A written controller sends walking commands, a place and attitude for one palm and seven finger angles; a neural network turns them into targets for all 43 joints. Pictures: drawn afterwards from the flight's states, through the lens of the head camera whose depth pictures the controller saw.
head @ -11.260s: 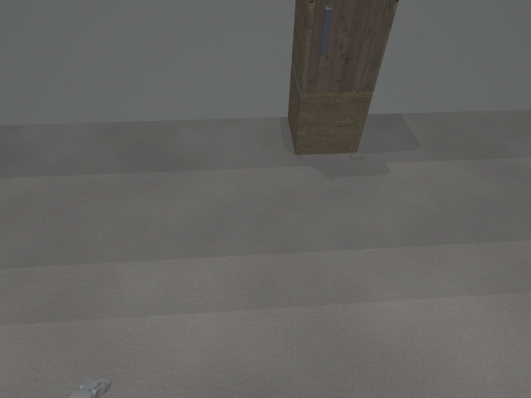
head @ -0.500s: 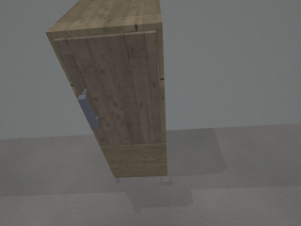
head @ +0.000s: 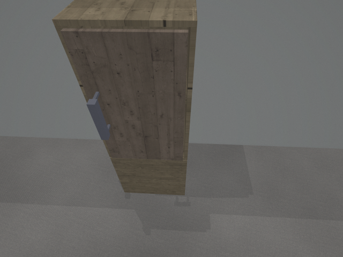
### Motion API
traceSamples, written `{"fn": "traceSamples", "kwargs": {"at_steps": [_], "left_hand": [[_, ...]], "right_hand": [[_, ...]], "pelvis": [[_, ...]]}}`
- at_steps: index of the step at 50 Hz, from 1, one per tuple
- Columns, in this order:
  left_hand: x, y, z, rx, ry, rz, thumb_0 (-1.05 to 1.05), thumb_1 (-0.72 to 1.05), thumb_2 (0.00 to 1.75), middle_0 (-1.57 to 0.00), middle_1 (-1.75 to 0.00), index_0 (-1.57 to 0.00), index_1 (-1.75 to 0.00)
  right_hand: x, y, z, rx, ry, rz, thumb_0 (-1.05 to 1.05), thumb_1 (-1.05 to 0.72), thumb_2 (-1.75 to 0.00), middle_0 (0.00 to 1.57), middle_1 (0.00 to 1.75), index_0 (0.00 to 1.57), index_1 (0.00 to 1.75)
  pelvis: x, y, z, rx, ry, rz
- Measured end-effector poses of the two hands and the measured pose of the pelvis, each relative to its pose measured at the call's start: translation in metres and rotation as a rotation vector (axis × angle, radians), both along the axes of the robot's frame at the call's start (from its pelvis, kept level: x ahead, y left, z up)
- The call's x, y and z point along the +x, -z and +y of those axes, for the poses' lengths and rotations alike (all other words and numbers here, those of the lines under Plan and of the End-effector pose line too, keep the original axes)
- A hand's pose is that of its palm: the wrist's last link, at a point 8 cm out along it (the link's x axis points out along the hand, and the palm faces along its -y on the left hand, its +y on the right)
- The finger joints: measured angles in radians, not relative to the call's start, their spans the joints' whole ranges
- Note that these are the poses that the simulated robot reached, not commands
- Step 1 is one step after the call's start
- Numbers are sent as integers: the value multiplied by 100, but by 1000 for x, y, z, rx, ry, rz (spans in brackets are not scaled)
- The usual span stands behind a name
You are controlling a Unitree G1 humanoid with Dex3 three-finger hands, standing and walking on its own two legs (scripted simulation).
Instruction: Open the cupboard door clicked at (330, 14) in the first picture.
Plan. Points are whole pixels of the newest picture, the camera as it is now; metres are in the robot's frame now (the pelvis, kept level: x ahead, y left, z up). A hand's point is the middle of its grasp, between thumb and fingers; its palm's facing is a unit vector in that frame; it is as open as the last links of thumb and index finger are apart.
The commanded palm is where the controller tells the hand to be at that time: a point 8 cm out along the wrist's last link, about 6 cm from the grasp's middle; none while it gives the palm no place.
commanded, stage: come to a stop and stand still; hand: left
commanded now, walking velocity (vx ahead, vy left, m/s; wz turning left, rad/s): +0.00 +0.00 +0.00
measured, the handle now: (101, 116) +0.56 +0.29 -0.04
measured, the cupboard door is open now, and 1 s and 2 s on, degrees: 0 0 0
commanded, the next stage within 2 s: look again from close up in 0.44 s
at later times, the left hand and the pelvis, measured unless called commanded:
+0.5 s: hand out of the picture +0.00 +0.19 -0.17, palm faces +0.04 -0.98 -0.20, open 7.3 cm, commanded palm none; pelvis +0.01 +0.02 +0.00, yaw +0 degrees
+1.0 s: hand out of the picture -0.02 +0.18 -0.17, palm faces +0.06 -0.98 -0.17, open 7.3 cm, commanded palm none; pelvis +0.01 +0.02 +0.00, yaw +0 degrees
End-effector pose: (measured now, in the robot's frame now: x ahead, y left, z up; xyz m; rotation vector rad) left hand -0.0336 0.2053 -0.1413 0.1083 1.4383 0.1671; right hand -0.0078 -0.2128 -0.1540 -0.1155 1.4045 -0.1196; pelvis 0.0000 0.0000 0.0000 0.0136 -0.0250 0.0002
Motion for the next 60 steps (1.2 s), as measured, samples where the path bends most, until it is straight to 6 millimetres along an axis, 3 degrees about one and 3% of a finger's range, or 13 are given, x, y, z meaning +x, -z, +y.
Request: {"fn": "traceSamples", "kwargs": {"at_steps": [12,25,60], "left_hand": [[21,0,17,19,5,-28,0,91,90,-20,-30,-20,-30],[32,-2,30,31,13,-33,0,91,90,-20,-30,-20,-30],[3,2,28,1,-10,-4,0,91,90,-20,-30,-20,-30]], "right_hand": [[21,-2,4,-21,-5,-26,2,-93,-90,20,30,20,30],[15,-2,16,-10,1,5,1,-93,-90,20,30,20,30],[4,-8,25,-23,-3,16,2,-93,-90,20,30,20,30]], "pelvis": [[11,0,9,3,4,1],[14,-1,17,7,6,5],[4,-3,26,-8,-2,-1]]}}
